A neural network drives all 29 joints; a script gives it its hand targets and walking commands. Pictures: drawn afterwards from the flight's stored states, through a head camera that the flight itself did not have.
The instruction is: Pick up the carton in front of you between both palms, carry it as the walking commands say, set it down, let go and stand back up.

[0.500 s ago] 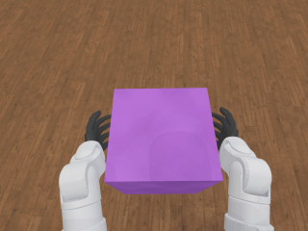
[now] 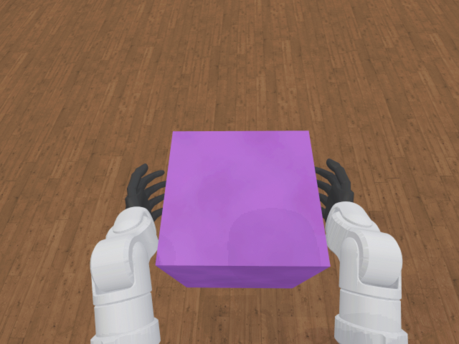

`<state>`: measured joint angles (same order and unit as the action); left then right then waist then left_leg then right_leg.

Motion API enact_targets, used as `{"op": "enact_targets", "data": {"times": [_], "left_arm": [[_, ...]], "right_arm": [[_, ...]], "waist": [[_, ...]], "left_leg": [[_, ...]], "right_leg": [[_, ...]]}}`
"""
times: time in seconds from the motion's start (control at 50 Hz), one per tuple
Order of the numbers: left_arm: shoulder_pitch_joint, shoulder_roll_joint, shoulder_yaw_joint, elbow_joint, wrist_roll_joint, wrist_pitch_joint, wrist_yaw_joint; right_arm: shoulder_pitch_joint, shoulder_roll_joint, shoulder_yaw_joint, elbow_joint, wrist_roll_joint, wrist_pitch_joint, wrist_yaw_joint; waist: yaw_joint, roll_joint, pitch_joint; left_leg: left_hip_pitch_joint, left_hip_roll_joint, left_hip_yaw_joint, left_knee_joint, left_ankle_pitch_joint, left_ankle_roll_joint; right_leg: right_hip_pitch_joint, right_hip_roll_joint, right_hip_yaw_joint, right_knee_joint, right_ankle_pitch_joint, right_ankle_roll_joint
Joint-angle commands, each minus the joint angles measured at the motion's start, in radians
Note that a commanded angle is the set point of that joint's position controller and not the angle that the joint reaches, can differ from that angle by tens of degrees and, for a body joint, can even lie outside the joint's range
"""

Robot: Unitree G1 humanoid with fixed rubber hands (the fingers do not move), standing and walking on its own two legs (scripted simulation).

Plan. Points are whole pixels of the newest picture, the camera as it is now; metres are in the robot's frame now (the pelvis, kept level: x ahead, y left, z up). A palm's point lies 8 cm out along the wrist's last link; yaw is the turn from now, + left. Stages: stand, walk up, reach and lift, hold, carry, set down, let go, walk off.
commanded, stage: carry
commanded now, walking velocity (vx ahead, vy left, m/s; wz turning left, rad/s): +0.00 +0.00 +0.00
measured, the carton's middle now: (239, 219) +0.34 -0.01 +0.04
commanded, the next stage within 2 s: none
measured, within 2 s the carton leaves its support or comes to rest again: neither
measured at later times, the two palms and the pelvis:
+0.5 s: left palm (139, 205) +0.35 +0.15 +0.09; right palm (321, 194) +0.35 -0.15 +0.09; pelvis +0.04 +0.01 -0.01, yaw -2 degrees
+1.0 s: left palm (113, 232) +0.30 +0.18 +0.09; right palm (313, 222) +0.29 -0.12 +0.10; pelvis -0.01 +0.04 -0.01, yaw -2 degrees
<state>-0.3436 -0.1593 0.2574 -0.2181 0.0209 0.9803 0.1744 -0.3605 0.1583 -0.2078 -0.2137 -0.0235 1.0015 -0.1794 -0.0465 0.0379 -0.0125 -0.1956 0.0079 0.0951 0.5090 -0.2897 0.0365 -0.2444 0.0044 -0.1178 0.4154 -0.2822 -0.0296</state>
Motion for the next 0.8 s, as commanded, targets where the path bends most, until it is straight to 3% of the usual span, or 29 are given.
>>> {"op": "enact_targets", "data": {"times": [0.0, 0.08, 0.1, 0.12, 0.16, 0.2, 0.22, 0.24, 0.28, 0.3, 0.32, 0.34, 0.38, 0.4, 0.42, 0.44, 0.48, 0.5, 0.54, 0.56, 0.58, 0.6, 0.64, 0.68, 0.7, 0.72, 0.74, 0.76, 0.78], "left_arm": [[-0.440, -0.590, -0.568, -0.032, -0.089, 0.020, -0.006], [-0.593, -0.700, -0.653, -0.090, -0.169, 0.021, -0.041], [-0.572, -0.672, -0.615, -0.047, -0.150, 0.018, -0.043], [-0.582, -0.722, -0.642, -0.061, -0.174, 0.009, -0.042], [-0.592, -0.709, -0.630, -0.067, -0.158, 0.013, -0.035], [-0.630, -0.690, -0.673, -0.107, -0.185, 0.008, -0.027], [-0.598, -0.688, -0.658, -0.070, -0.181, 0.006, -0.022], [-0.544, -0.685, -0.651, -0.040, -0.175, 0.017, -0.018], [-0.508, -0.705, -0.630, 0.032, -0.149, 0.023, -0.013], [-0.537, -0.696, -0.632, -0.007, -0.154, 0.011, -0.015], [-0.540, -0.659, -0.615, 0.009, -0.128, 0.021, -0.009], [-0.561, -0.674, -0.620, 0.001, -0.120, 0.025, -0.004], [-0.571, -0.711, -0.625, 0.027, -0.160, 0.026, -0.009], [-0.617, -0.699, -0.637, -0.009, -0.160, 0.018, -0.008], [-0.602, -0.706, -0.639, -0.020, -0.156, 0.020, -0.016], [-0.641, -0.727, -0.616, -0.028, -0.161, 0.021, -0.012], [-0.555, -0.719, -0.608, 0.043, -0.127, 0.030, -0.004], [-0.575, -0.722, -0.602, 0.038, -0.119, 0.032, -0.007], [-0.532, -0.686, -0.587, 0.090, -0.097, 0.040, -0.001], [-0.574, -0.702, -0.614, 0.066, -0.106, 0.037, 0.002], [-0.566, -0.681, -0.575, 0.099, -0.076, 0.038, 0.004], [-0.622, -0.733, -0.621, 0.024, -0.113, 0.025, -0.004], [-0.611, -0.721, -0.604, 0.042, -0.123, 0.038, -0.001], [-0.550, -0.718, -0.581, 0.106, -0.109, 0.044, -0.007], [-0.636, -0.732, -0.590, 0.063, -0.098, 0.042, -0.007], [-0.639, -0.737, -0.609, 0.054, -0.113, 0.044, -0.010], [-0.643, -0.751, -0.595, 0.067, -0.106, 0.043, -0.011], [-0.672, -0.742, -0.612, 0.058, -0.121, 0.046, -0.015], [-0.701, -0.774, -0.625, 0.033, -0.127, 0.044, -0.015]], "right_arm": [[-0.478, 0.672, 0.625, -0.038, 0.140, 0.015, -0.008], [-0.524, 0.759, 0.602, -0.021, 0.117, 0.001, -0.005], [-0.558, 0.770, 0.602, 0.004, 0.112, 0.005, -0.001], [-0.569, 0.774, 0.616, -0.018, 0.127, -0.001, 0.002], [-0.589, 0.764, 0.596, -0.039, 0.122, -0.006, 0.006], [-0.521, 0.740, 0.578, -0.006, 0.096, -0.002, 0.000], [-0.539, 0.726, 0.588, -0.004, 0.099, 0.002, -0.004], [-0.530, 0.729, 0.604, -0.016, 0.122, 0.001, -0.004], [-0.532, 0.677, 0.588, -0.012, 0.110, 0.000, -0.008], [-0.504, 0.706, 0.596, 0.018, 0.106, 0.006, -0.006], [-0.501, 0.688, 0.582, 0.046, 0.102, 0.010, -0.005], [-0.520, 0.688, 0.581, 0.029, 0.106, 0.008, -0.005], [-0.547, 0.697, 0.562, 0.038, 0.095, 0.006, -0.008], [-0.531, 0.727, 0.550, 0.049, 0.105, 0.011, -0.002], [-0.579, 0.730, 0.590, 0.014, 0.119, 0.003, 0.001], [-0.583, 0.751, 0.600, 0.008, 0.137, 0.004, 0.002], [-0.595, 0.741, 0.607, 0.001, 0.134, 0.006, 0.000], [-0.594, 0.731, 0.567, 0.022, 0.110, 0.005, 0.000], [-0.564, 0.696, 0.559, 0.074, 0.106, 0.013, -0.001], [-0.541, 0.715, 0.560, 0.073, 0.117, 0.011, 0.002], [-0.555, 0.696, 0.565, 0.103, 0.108, 0.018, 0.003], [-0.586, 0.734, 0.569, 0.054, 0.111, 0.006, 0.003], [-0.622, 0.741, 0.582, 0.051, 0.145, 0.012, 0.003], [-0.635, 0.728, 0.557, 0.047, 0.120, 0.020, 0.003], [-0.616, 0.746, 0.554, 0.075, 0.110, 0.019, 0.009], [-0.610, 0.775, 0.563, 0.086, 0.124, 0.017, 0.010], [-0.635, 0.757, 0.552, 0.082, 0.111, 0.021, 0.008], [-0.629, 0.765, 0.533, 0.099, 0.100, 0.021, 0.006], [-0.610, 0.764, 0.544, 0.084, 0.092, 0.019, 0.006]], "waist": [[0.058, -0.169, -0.455], [0.069, -0.159, -0.439], [0.067, -0.169, -0.432], [0.079, -0.211, -0.457], [0.066, -0.089, -0.439], [0.054, -0.001, -0.444], [0.074, -0.045, -0.455], [0.054, -0.038, -0.514], [0.058, -0.012, -0.534], [0.067, -0.028, -0.523], [0.057, -0.044, -0.440], [0.067, -0.009, -0.426], [0.059, -0.011, -0.459], [0.047, -0.105, -0.461], [0.056, -0.092, -0.469], [0.058, -0.158, -0.452], [0.063, -0.101, -0.415], [0.052, -0.012, -0.423], [0.053, -0.037, -0.393], [0.045, 0.031, -0.441], [0.053, -0.026, -0.414], [0.060, 0.049, -0.445], [0.047, 0.031, -0.419], [0.049, -0.054, -0.409], [0.043, 0.000, -0.401], [0.041, 0.022, -0.407], [0.051, 0.006, -0.390], [0.038, 0.044, -0.361], [0.046, 0.011, -0.397]], "left_leg": [[-0.269, 0.040, -0.066, 0.125, -0.269, -0.028], [-0.109, 0.008, -0.001, -0.008, 0.013, -0.050], [-0.097, 0.006, 0.010, 0.044, 0.008, -0.050], [-0.065, 0.007, 0.015, 0.007, 0.013, -0.047], [0.077, 0.045, -0.026, 0.009, 0.169, -0.027], [0.116, 0.102, -0.070, 0.019, 0.422, -0.006], [0.141, 0.108, -0.076, 0.019, 0.484, -0.006], [0.169, 0.111, -0.071, 0.028, 0.435, -0.007], [0.175, 0.130, -0.087, 0.071, 0.553, 0.015], [0.182, 0.130, -0.070, 0.069, 0.482, 0.006], [0.132, 0.111, -0.061, 0.074, 0.561, -0.013], [0.128, 0.109, -0.074, 0.053, 0.501, -0.016], [0.135, 0.107, -0.049, 0.114, 0.534, -0.018], [0.097, 0.105, -0.056, 0.094, 0.431, -0.001], [0.075, 0.093, -0.048, 0.104, 0.325, -0.007], [0.049, 0.084, -0.058, 0.075, 0.321, -0.008], [0.072, 0.112, -0.070, 0.040, 0.368, 0.005], [0.097, 0.119, -0.075, 0.043, 0.428, 0.006], [0.102, 0.114, -0.077, 0.049, 0.433, -0.001], [0.149, 0.124, -0.073, 0.029, 0.543, 0.003], [0.154, 0.149, -0.117, 0.021, 0.654, 0.019], [0.202, 0.162, -0.092, 0.040, 0.673, 0.024], [0.180, 0.148, -0.094, 0.051, 0.652, 0.015], [0.149, 0.131, -0.083, 0.014, 0.456, 0.005], [0.153, 0.139, -0.092, -0.002, 0.511, 0.010], [0.175, 0.145, -0.117, -0.011, 0.431, 0.009], [0.153, 0.136, -0.107, -0.010, 0.455, 0.020], [0.140, 0.142, -0.103, -0.026, 0.395, 0.010], [0.135, 0.149, -0.113, -0.009, 0.473, 0.022]], "right_leg": [[0.575, -0.323, 0.257, 0.086, 1.202, -0.171], [0.431, -0.226, 0.152, 0.102, 1.112, -0.070], [0.418, -0.245, 0.185, 0.085, 1.141, -0.008], [0.397, -0.206, 0.123, 0.103, 1.036, -0.032], [0.235, -0.174, 0.133, 0.077, 0.678, -0.040], [0.233, -0.165, 0.151, 0.090, 0.611, 0.000], [0.204, -0.155, 0.150, 0.104, 0.626, 0.011], [0.229, -0.141, 0.139, 0.096, 0.518, 0.002], [0.243, -0.119, 0.106, 0.130, 0.517, -0.033], [0.220, -0.126, 0.129, 0.112, 0.494, -0.032], [0.218, -0.132, 0.126, 0.138, 0.639, -0.028], [0.206, -0.155, 0.145, 0.126, 0.612, -0.016], [0.227, -0.144, 0.124, 0.138, 0.756, -0.023], [0.256, -0.152, 0.122, 0.146, 0.744, -0.026], [0.295, -0.162, 0.144, 0.125, 0.779, -0.019], [0.294, -0.135, 0.109, 0.129, 0.762, -0.022], [0.248, -0.140, 0.116, 0.111, 0.603, -0.020], [0.231, -0.135, 0.118, 0.114, 0.555, -0.021], [0.198, -0.142, 0.129, 0.106, 0.557, -0.020], [0.211, -0.125, 0.107, 0.133, 0.447, -0.032], [0.166, -0.101, 0.092, 0.133, 0.377, -0.026], [0.174, -0.104, 0.092, 0.130, 0.346, -0.019], [0.164, -0.088, 0.089, 0.098, 0.339, -0.013], [0.197, -0.102, 0.104, 0.090, 0.348, -0.010], [0.180, -0.102, 0.089, 0.082, 0.282, -0.011], [0.166, -0.108, 0.096, 0.082, 0.198, -0.014], [0.159, -0.108, 0.116, 0.071, 0.224, -0.014], [0.126, -0.111, 0.111, 0.063, 0.208, -0.011], [0.168, -0.115, 0.107, 0.085, 0.265, -0.001]]}}
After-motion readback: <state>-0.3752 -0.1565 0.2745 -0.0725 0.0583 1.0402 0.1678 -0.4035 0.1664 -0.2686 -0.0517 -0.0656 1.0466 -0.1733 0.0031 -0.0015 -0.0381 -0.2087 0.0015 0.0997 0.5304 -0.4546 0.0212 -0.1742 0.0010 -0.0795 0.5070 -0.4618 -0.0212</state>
